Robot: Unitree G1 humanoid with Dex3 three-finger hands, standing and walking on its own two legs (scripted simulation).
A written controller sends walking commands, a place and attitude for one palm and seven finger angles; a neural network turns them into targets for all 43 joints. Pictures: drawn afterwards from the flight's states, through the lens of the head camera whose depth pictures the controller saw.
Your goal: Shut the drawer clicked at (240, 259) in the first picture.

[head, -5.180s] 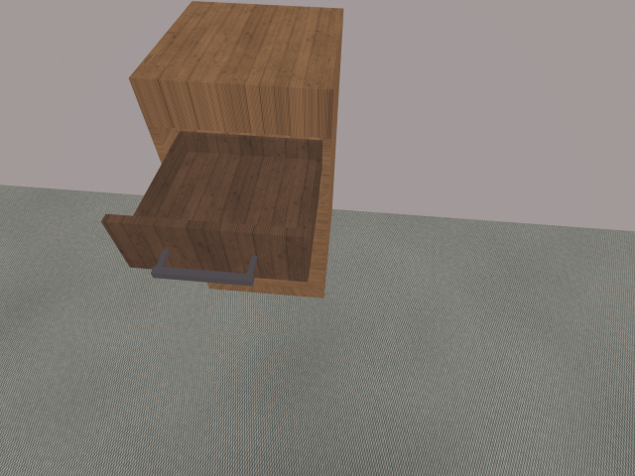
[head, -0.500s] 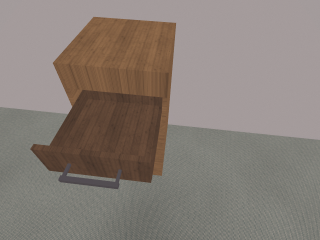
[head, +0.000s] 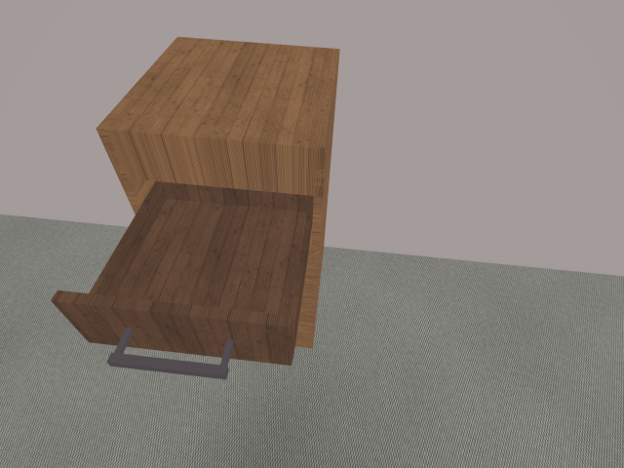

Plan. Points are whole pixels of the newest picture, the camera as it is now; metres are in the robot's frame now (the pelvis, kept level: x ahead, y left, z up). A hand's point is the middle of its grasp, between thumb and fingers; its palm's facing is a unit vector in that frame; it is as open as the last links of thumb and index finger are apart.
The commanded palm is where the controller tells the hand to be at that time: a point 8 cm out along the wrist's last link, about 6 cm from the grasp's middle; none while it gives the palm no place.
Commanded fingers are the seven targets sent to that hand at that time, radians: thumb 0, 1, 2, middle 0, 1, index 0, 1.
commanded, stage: raise the hand and make a fist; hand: left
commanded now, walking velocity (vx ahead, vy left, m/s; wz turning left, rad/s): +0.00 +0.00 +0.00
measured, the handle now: (172, 353) +0.31 +0.25 -0.14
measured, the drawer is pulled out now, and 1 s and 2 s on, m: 0.30 0.30 0.30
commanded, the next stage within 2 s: bring the fist close to the handle in 1.86 s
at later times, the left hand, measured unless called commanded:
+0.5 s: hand out of the picture +0.09 +0.18 -0.07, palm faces +0.14 -0.99 -0.09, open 5.3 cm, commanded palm +0.10 +0.23 -0.06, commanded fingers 0.00 0.90 0.90 -0.76 -0.91 -0.76 -0.91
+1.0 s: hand out of the picture +0.12 +0.21 -0.07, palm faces -0.04 -1.00 -0.05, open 3.2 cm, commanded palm +0.10 +0.26 -0.05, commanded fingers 0.00 0.90 0.90 -1.26 -1.45 -1.26 -1.45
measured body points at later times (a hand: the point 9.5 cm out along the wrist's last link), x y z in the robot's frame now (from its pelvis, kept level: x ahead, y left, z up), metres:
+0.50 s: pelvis -0.06 -0.04 -0.10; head +0.00 -0.02 +0.34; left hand +0.08 +0.23 -0.06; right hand +0.21 -0.26 -0.12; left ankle -0.02 +0.09 -0.74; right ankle -0.03 -0.13 -0.74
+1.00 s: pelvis -0.06 -0.01 -0.10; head +0.01 +0.01 +0.35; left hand +0.12 +0.26 -0.06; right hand +0.11 -0.27 -0.17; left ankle -0.02 +0.09 -0.74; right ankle -0.03 -0.13 -0.74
